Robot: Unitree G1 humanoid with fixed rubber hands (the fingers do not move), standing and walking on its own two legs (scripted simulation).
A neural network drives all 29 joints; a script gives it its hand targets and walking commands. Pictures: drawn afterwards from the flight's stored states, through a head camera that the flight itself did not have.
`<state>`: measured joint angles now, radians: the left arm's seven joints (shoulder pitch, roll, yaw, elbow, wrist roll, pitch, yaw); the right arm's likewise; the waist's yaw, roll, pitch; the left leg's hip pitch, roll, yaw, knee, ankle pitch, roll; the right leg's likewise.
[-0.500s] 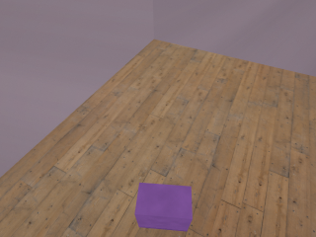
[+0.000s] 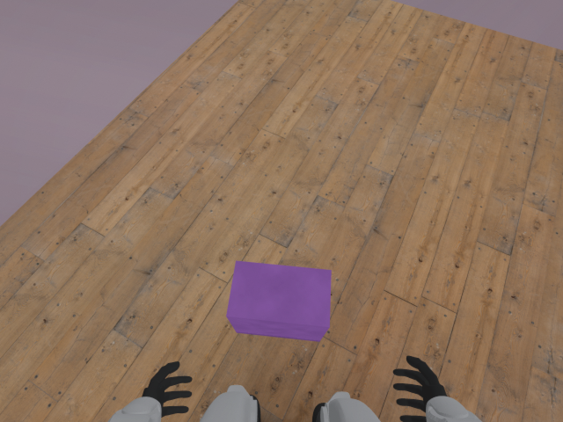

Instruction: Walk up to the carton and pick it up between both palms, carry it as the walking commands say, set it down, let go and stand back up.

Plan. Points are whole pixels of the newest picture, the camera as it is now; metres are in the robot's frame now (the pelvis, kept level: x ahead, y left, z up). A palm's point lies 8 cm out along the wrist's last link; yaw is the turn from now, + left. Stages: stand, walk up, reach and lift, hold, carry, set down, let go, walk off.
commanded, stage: reach and lift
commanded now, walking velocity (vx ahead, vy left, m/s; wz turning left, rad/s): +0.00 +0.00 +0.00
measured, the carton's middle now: (280, 303) +0.41 +0.03 -0.61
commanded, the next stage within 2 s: none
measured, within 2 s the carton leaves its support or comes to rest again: neither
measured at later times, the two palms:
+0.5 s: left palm (148, 335) +0.25 +0.25 -0.16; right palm (411, 344) +0.24 -0.19 -0.16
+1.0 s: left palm (172, 251) +0.41 +0.24 -0.18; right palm (407, 263) +0.39 -0.21 -0.18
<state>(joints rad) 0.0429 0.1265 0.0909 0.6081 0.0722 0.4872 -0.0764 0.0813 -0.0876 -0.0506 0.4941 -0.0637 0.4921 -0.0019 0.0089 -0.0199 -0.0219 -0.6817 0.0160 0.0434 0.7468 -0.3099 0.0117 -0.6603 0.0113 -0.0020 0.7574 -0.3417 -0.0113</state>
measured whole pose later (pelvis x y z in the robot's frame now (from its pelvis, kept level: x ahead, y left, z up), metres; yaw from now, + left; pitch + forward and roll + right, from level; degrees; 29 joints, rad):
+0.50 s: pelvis -0.04 -0.01 -0.05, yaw +2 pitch +19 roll +0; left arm -0.37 0.30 0.18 0.70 -0.01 0.36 -0.18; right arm -0.30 -0.05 -0.16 0.51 0.01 0.43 -0.09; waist -0.02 -0.01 0.04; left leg -1.02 0.00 0.00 1.06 -0.37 0.00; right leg -0.99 0.01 -0.02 1.09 -0.43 -0.03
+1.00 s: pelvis -0.06 +0.01 -0.09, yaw +1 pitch +37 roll +0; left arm -0.97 0.37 0.25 0.94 -0.07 0.23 -0.07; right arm -0.90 -0.27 -0.27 0.79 0.09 0.24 0.02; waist -0.03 0.01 -0.02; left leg -1.46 -0.01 0.02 1.14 -0.32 0.03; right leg -1.43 0.01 0.01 1.16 -0.37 0.01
